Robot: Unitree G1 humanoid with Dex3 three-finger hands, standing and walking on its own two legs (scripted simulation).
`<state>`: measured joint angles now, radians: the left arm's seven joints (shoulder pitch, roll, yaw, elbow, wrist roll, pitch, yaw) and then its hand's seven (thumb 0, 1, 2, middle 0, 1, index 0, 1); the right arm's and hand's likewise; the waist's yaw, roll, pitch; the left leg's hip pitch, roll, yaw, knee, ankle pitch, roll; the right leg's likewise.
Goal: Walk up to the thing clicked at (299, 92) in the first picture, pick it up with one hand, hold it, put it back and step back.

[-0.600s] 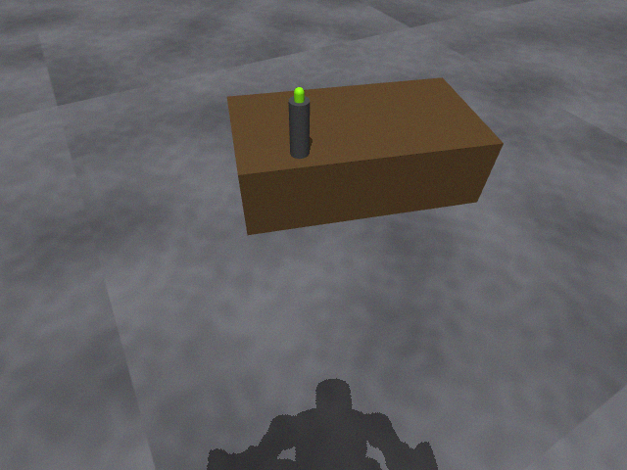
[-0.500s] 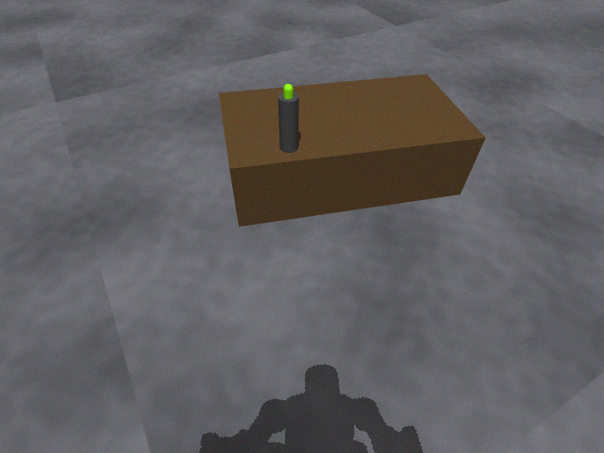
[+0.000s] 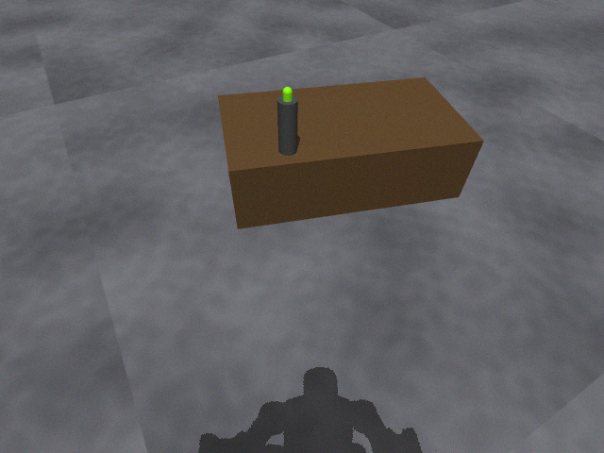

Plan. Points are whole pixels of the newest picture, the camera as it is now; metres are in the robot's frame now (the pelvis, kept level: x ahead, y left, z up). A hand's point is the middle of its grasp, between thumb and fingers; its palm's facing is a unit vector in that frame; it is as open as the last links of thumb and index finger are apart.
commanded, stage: stand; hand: right
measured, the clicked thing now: (287, 120) +1.34 +0.02 -0.32
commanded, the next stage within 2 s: walk up in 0.52 s
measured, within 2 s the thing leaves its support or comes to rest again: neither
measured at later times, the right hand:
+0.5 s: hand out of the picture +0.07 -0.25 -0.16, palm faces -0.04 +0.94 -0.34, open 7.4 cm
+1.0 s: hand (428, 445) +0.19 -0.18 -0.14, palm faces -0.10 +0.91 -0.41, open 7.4 cm
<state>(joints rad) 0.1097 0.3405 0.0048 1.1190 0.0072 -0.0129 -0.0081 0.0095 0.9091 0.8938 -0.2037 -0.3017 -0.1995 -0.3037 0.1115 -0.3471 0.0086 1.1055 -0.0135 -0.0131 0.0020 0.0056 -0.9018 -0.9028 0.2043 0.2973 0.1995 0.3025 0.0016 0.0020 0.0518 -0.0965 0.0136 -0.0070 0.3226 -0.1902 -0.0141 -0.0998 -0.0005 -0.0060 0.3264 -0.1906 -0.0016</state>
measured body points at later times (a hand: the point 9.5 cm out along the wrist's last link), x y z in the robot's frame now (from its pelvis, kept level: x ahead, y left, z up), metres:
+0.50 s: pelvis +0.00 +0.00 +0.00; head +0.01 +0.00 +0.45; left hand +0.07 +0.30 -0.13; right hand +0.08 -0.29 -0.13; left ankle -0.01 +0.13 -0.75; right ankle -0.01 -0.12 -0.75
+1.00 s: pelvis +0.11 +0.09 -0.02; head +0.11 +0.12 +0.43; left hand +0.13 +0.44 -0.14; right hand +0.19 -0.23 -0.11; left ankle +0.13 +0.21 -0.75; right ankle +0.11 -0.05 -0.69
